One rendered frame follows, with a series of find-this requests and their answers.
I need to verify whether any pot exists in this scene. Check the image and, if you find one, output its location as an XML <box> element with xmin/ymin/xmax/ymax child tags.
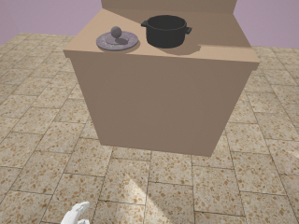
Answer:
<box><xmin>140</xmin><ymin>15</ymin><xmax>192</xmax><ymax>49</ymax></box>

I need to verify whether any lid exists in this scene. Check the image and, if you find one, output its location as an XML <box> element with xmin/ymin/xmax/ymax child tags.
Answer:
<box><xmin>95</xmin><ymin>31</ymin><xmax>138</xmax><ymax>51</ymax></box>

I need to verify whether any robot left hand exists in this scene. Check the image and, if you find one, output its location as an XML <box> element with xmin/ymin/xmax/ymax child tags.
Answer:
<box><xmin>61</xmin><ymin>201</ymin><xmax>90</xmax><ymax>224</ymax></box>

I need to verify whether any table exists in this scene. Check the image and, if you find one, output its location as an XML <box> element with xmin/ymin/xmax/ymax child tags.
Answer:
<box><xmin>63</xmin><ymin>0</ymin><xmax>260</xmax><ymax>158</ymax></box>

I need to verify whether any knob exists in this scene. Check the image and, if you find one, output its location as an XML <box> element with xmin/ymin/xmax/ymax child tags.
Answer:
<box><xmin>110</xmin><ymin>26</ymin><xmax>122</xmax><ymax>38</ymax></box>

